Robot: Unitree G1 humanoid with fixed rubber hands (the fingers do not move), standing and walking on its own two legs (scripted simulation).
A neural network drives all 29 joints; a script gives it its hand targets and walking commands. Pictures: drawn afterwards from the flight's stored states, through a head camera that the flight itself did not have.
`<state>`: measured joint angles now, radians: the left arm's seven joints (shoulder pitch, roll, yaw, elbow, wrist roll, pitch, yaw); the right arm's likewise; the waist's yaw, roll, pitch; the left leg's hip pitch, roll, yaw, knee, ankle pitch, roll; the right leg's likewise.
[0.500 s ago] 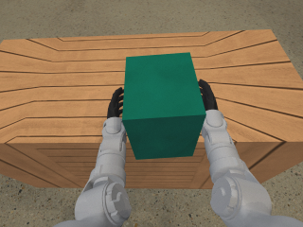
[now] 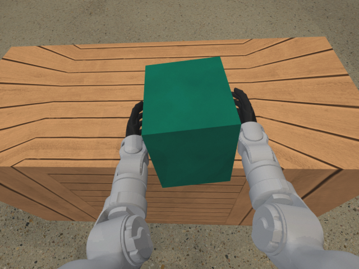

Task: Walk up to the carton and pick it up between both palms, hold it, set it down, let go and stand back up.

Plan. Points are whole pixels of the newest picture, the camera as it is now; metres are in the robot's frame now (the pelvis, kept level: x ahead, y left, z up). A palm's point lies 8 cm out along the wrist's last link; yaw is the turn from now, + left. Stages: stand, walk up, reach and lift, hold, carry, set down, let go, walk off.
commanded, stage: reach and lift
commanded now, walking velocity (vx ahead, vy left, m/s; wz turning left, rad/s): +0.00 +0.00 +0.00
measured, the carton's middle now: (189, 125) +0.42 +0.03 +0.05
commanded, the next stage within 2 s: none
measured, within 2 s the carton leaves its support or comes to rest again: neither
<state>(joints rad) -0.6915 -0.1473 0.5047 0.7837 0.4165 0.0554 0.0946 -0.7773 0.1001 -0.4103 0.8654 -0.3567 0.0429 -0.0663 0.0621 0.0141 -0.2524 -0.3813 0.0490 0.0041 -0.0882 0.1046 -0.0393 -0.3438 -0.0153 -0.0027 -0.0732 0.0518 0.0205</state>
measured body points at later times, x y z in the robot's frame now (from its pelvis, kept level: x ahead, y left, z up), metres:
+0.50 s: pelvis -0.01 +0.00 +0.00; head +0.03 +0.00 +0.45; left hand +0.41 +0.16 +0.09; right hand +0.44 -0.10 +0.11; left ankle +0.00 +0.14 -0.75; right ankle -0.03 -0.13 -0.75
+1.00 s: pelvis -0.01 +0.00 +0.01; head -0.01 +0.00 +0.46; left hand +0.40 +0.16 +0.14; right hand +0.43 -0.10 +0.16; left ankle +0.00 +0.14 -0.75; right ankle -0.03 -0.13 -0.75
